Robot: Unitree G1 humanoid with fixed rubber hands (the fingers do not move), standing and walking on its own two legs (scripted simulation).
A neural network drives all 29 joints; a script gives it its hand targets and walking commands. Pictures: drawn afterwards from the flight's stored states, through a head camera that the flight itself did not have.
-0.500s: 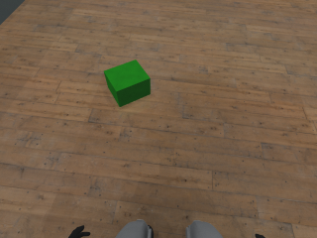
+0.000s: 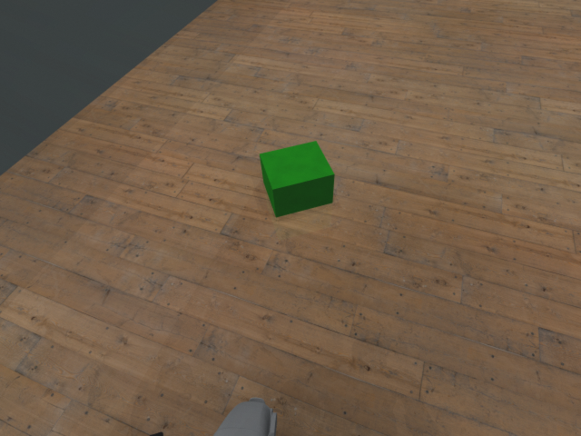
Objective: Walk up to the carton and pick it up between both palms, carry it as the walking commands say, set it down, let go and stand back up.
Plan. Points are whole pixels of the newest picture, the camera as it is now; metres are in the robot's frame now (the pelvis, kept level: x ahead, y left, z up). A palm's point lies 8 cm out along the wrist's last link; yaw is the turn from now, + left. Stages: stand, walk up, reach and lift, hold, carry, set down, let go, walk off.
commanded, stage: walk up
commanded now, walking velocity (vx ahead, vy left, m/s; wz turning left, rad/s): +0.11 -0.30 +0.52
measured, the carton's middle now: (296, 178) +1.22 +0.06 -0.68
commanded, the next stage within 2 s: none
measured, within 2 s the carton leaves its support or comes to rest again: neither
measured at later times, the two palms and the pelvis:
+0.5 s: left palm out of the picture +0.09 +0.18 -0.14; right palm (534, 427) +0.16 -0.33 -0.15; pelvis +0.08 -0.08 -0.01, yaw +9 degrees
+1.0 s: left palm (291, 434) +0.15 +0.03 -0.16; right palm out of the picture +0.28 -0.44 -0.12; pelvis +0.17 -0.20 -0.01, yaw +18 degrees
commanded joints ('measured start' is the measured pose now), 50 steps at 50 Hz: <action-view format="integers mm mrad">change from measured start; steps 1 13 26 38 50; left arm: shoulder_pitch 67 0 262 39 -117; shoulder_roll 121 116 198 150 88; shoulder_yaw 66 67 107 70 46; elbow -51 -84 47 -14 -115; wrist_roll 37 24 47 37 8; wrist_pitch -30 -17 -28 -23 -21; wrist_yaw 30 6 -16 19 -39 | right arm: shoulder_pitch -188 233 37 33 103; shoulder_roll -59 -219 -105 -3 -236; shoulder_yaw -65 -93 -64 -15 -93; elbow -140 -38 -141 -89 -39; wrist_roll -11 -17 -30 15 -19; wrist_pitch -2 -13 -19 -33 -37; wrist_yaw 5 -76 -38 -36 -60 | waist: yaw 65 -118 86 -46 -110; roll -135 187 -336 -133 410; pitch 111 -103 -177 -103 -28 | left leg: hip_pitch -186 569 -198 198 408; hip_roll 45 468 -12 -2 360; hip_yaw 103 -554 38 160 -225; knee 97 -579 -92 -337 -564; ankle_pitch -54 731 -168 37 647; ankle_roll -48 295 -13 -20 142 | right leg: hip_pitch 68 -508 297 5 -399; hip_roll -283 -32 -280 -195 -46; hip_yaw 237 222 337 177 155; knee -352 701 -288 -55 276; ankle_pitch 38 -192 -107 503 -97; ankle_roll -112 112 65 -68 132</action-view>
